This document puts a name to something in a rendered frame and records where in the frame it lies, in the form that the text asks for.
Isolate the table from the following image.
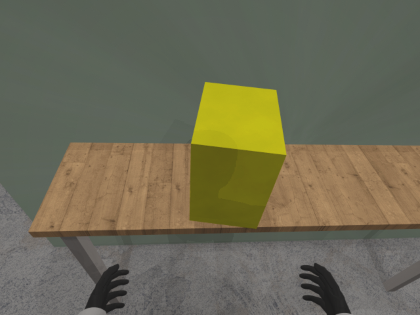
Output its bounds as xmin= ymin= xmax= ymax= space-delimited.
xmin=28 ymin=142 xmax=420 ymax=304

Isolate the robot left hand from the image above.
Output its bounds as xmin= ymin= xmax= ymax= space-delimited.
xmin=85 ymin=264 xmax=129 ymax=313

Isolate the carton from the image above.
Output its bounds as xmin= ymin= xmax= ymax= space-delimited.
xmin=190 ymin=82 xmax=287 ymax=229

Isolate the robot right hand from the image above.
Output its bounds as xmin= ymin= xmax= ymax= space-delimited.
xmin=299 ymin=263 xmax=351 ymax=315

